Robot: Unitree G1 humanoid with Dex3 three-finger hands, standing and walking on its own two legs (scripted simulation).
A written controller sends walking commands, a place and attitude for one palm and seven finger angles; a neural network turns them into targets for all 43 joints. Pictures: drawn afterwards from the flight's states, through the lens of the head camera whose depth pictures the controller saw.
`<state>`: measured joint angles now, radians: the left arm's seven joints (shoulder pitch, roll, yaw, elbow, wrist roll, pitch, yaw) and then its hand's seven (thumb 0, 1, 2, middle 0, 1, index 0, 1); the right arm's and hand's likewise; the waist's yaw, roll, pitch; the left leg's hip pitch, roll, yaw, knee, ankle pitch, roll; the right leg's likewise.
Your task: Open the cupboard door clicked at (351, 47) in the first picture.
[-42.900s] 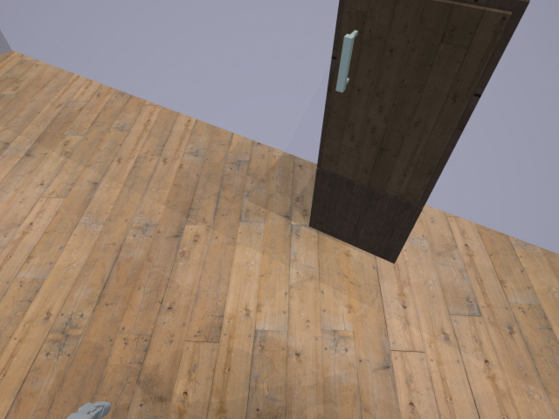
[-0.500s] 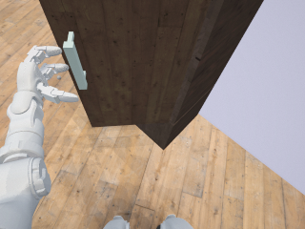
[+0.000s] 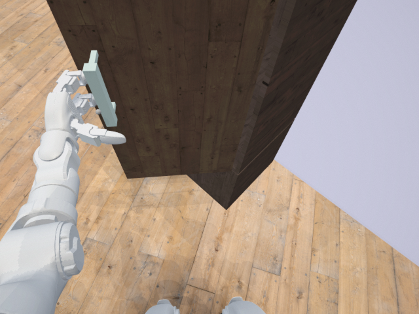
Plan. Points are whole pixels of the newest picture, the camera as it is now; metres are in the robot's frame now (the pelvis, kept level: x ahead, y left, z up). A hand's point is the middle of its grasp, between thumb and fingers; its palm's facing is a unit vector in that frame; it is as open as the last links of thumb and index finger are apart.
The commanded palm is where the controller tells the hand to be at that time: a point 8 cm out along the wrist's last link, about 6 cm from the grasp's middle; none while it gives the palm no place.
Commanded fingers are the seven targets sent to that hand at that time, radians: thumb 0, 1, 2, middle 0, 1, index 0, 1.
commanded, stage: slide the fingers in behind the handle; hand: left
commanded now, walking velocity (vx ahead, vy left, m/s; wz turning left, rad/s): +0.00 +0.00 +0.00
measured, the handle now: (103, 91) +0.53 +0.19 +0.09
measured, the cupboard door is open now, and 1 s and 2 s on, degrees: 50 50 67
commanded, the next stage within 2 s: close the thumb around the handle in 0.64 s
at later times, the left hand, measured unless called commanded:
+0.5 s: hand (112, 108) +0.48 +0.17 +0.09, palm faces +0.08 -1.00 -0.01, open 13.9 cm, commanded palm +0.45 +0.22 +0.09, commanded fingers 0.00 -0.50 0.30 -0.30 -1.20 -0.30 -1.20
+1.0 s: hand (107, 111) +0.48 +0.18 +0.09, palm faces +0.07 -1.00 +0.00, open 12.0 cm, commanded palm +0.45 +0.22 +0.09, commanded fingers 0.00 0.28 0.64 -0.36 -1.28 -0.36 -1.28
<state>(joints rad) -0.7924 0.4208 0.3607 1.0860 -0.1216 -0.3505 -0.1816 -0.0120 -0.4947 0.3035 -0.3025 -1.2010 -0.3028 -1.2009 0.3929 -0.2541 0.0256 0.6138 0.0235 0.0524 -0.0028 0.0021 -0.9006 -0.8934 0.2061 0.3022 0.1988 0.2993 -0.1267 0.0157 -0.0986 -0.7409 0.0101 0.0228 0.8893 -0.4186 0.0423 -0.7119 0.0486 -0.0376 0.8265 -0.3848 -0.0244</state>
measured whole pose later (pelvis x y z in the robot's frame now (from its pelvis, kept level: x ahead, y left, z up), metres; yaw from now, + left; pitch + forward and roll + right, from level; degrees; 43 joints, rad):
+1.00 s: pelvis +0.00 +0.00 +0.00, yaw +0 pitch +15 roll -2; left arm -0.81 0.39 0.32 1.10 -0.12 -0.38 -0.15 -0.01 -0.20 0.43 -0.32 -1.23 -0.32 -1.23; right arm 0.38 -0.26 0.01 0.63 0.02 0.04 0.00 0.00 -0.90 -0.89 0.21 0.30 0.20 0.30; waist -0.12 0.02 -0.10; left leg -0.75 0.01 0.01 0.89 -0.41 0.04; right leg -0.72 0.05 -0.04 0.83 -0.39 -0.03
